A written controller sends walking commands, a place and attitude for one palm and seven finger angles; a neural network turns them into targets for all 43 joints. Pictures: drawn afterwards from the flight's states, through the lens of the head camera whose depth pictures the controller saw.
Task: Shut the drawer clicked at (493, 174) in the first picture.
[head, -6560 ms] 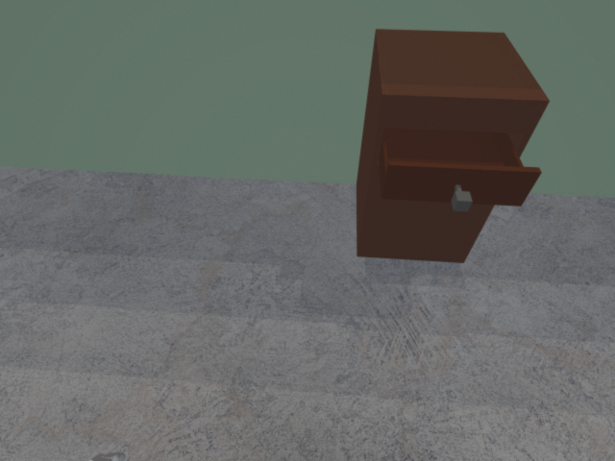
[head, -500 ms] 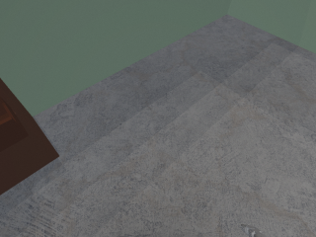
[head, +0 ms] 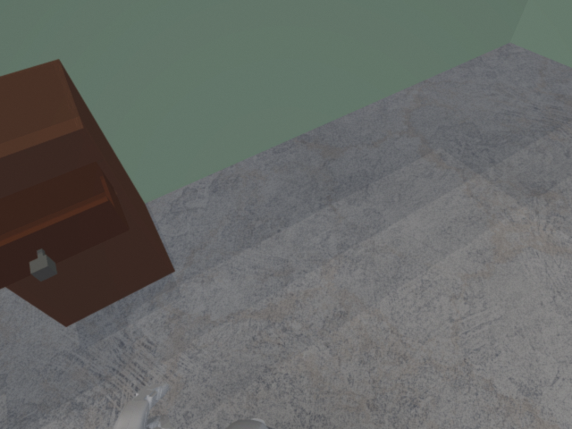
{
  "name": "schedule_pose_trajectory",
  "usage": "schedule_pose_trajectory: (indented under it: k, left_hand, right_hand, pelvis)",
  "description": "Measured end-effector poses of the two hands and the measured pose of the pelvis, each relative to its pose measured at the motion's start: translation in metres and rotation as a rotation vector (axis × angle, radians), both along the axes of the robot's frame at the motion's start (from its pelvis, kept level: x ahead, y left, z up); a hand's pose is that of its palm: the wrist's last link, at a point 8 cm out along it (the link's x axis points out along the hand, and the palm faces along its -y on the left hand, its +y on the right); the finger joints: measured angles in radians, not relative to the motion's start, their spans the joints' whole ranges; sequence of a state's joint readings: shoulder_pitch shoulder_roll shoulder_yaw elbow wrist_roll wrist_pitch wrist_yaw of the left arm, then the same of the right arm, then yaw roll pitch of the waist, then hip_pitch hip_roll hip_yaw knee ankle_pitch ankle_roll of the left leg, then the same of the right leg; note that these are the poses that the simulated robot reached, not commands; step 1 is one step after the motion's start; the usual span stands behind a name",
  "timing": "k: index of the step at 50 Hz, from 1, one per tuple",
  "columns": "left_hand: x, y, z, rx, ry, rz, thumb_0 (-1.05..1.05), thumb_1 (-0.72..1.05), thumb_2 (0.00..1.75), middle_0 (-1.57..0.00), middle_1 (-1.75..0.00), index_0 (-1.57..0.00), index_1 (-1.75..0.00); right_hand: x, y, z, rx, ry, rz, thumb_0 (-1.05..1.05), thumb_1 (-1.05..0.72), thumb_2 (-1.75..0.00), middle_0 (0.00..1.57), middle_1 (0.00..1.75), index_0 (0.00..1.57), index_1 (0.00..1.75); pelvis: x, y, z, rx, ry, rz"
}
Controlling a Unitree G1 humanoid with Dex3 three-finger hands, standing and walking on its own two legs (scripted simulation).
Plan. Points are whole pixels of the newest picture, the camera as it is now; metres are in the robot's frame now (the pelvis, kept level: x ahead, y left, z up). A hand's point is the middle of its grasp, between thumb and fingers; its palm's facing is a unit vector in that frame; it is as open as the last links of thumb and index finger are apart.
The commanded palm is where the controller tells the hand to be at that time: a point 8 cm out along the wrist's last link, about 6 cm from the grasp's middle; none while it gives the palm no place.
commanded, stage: turn to face it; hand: left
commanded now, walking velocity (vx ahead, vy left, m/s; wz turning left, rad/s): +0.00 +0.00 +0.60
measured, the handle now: (42, 262) +0.50 +0.62 -0.20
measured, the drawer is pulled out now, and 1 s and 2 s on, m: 0.17 0.17 0.17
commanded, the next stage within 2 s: take the last steps up to it in 0.80 s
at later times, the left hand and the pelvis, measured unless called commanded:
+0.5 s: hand out of the picture -0.07 +0.26 -0.18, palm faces +0.36 -0.89 -0.28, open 7.4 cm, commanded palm none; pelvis -0.02 +0.03 +0.00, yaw +17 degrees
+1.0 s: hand out of the picture -0.03 +0.19 -0.13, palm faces +0.48 -0.84 -0.26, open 7.4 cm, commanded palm none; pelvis -0.01 -0.01 +0.01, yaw +27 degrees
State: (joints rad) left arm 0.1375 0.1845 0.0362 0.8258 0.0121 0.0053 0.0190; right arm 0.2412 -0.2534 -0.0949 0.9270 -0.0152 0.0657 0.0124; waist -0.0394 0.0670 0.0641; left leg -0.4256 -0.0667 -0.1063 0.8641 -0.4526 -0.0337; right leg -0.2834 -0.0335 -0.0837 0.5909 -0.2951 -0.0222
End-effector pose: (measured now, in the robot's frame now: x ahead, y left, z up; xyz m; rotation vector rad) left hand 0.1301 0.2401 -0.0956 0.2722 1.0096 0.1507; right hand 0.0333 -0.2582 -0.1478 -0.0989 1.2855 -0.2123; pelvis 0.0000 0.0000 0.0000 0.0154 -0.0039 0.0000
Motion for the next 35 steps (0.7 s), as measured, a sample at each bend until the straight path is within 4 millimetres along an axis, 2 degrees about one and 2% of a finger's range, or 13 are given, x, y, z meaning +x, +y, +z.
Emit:
schedule_pose_trajectory:
  k: [6, 12, 16, 20, 23, 27, 31, 35]
  left_hand:
    - [-0.044, -0.006, 0.005, -0.006, 0.055, 0.099, 0.0, 0.9, 0.9, -0.2, -0.3, -0.21, -0.3]
    - [-0.099, 0.0, -0.005, -0.031, 0.132, 0.217, 0.0, 0.9, 0.9, -0.2, -0.3, -0.21, -0.3]
    - [-0.143, 0.014, -0.018, -0.05, 0.197, 0.311, 0.0, 0.9, 0.9, -0.2, -0.3, -0.21, -0.3]
    - [-0.189, 0.036, -0.039, -0.074, 0.259, 0.406, 0.0, 0.9, 0.9, -0.2, -0.3, -0.21, -0.3]
    - [-0.214, 0.05, -0.049, -0.079, 0.313, 0.456, 0.01, 0.91, 0.9, -0.2, -0.3, -0.2, -0.3]
    - [-0.221, 0.06, -0.041, -0.081, 0.305, 0.494, 0.01, 0.91, 0.9, -0.2, -0.3, -0.2, -0.29]
    - [-0.213, 0.062, -0.031, -0.08, 0.25, 0.506, 0.01, 0.91, 0.9, -0.2, -0.3, -0.2, -0.29]
    - [-0.2, 0.056, -0.025, -0.074, 0.21, 0.506, 0.01, 0.91, 0.9, -0.2, -0.3, -0.2, -0.29]
  right_hand:
    - [0.017, -0.011, 0.009, 0.011, 0.013, 0.084, 0.0, -0.91, -0.9, 0.19, 0.3, 0.2, 0.3]
    - [0.051, -0.002, 0.016, -0.005, 0.014, 0.198, 0.0, -0.91, -0.9, 0.19, 0.3, 0.2, 0.3]
    - [0.087, 0.019, 0.021, -0.025, -0.029, 0.299, 0.0, -0.91, -0.9, 0.19, 0.3, 0.2, 0.3]
    - [0.127, 0.052, 0.026, -0.056, -0.123, 0.402, 0.0, -0.91, -0.9, 0.19, 0.3, 0.2, 0.3]
    - [0.144, 0.076, 0.033, -0.065, -0.19, 0.454, 0.0, -0.91, -0.9, 0.19, 0.3, 0.2, 0.3]
    - [0.146, 0.095, 0.043, -0.066, -0.208, 0.491, 0.0, -0.91, -0.9, 0.19, 0.3, 0.2, 0.3]
    - [0.14, 0.105, 0.043, -0.04, -0.188, 0.512, 0.0, -0.9, -0.9, 0.2, 0.3, 0.21, 0.3]
    - [0.129, 0.106, 0.035, -0.007, -0.155, 0.51, 0.0, -0.9, -0.9, 0.2, 0.3, 0.21, 0.3]
  pelvis:
    - [-0.001, -0.01, 0.011, 0.025, -0.009, 0.082]
    - [-0.004, -0.008, 0.012, 0.03, -0.006, 0.162]
    - [-0.007, 0.003, 0.009, 0.02, 0.0, 0.214]
    - [-0.011, 0.021, -0.003, -0.007, 0.005, 0.262]
    - [-0.015, 0.03, -0.007, -0.007, 0.002, 0.286]
    - [-0.017, 0.036, 0.001, -0.02, -0.007, 0.321]
    - [-0.018, 0.037, 0.008, -0.022, -0.01, 0.35]
    - [-0.017, 0.033, 0.009, -0.017, -0.011, 0.372]
